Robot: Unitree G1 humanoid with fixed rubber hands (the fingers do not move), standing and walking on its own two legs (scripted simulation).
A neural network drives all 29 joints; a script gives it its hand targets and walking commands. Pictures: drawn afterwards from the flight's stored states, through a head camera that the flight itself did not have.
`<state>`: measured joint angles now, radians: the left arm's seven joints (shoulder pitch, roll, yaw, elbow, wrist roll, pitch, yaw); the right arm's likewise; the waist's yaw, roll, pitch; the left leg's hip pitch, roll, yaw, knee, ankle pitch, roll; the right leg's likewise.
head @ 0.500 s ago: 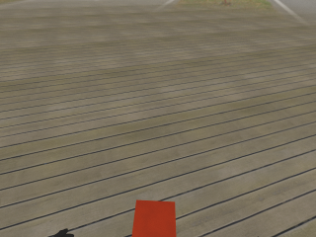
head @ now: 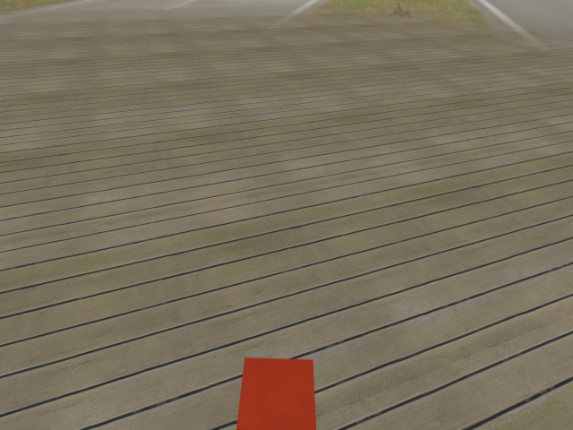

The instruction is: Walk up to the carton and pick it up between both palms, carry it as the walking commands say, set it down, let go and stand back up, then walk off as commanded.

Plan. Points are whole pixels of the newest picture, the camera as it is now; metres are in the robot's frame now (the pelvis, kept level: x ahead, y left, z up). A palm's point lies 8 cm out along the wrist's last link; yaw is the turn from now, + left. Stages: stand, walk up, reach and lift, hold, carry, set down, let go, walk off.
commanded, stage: stand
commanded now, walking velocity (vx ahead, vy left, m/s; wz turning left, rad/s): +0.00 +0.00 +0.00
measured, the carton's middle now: (277, 410) +0.45 +0.03 -0.65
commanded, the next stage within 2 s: walk off in 1.12 s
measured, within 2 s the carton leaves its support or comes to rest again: neither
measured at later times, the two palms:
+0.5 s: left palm out of the picture +0.05 +0.29 -0.11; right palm out of the picture +0.04 -0.30 -0.11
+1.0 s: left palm out of the picture +0.04 +0.30 -0.11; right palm out of the picture +0.04 -0.29 -0.11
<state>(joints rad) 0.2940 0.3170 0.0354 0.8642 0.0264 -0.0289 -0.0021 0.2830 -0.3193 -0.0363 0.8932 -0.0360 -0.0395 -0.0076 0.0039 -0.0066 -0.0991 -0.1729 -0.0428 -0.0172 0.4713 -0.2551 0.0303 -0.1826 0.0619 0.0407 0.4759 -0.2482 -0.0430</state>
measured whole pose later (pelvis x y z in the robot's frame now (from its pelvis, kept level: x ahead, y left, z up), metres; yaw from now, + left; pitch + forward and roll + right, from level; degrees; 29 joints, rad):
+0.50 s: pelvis -0.02 +0.00 +0.00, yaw +0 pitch -4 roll +0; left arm 0.24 0.33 0.01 1.01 0.01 -0.03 0.00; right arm 0.23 -0.34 -0.02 1.05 -0.02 -0.04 0.00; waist 0.00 -0.01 -0.05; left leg -0.15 -0.04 -0.02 0.41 -0.20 0.03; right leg -0.16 0.06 0.05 0.42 -0.19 -0.04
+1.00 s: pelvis -0.02 +0.00 +0.01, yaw +0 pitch -4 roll +0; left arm 0.19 0.35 0.00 1.08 0.01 -0.03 0.00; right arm 0.17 -0.34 -0.02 1.10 -0.01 -0.03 0.00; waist 0.00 -0.01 -0.01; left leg -0.13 -0.05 -0.01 0.37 -0.17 0.03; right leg -0.15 0.05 0.05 0.39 -0.17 -0.03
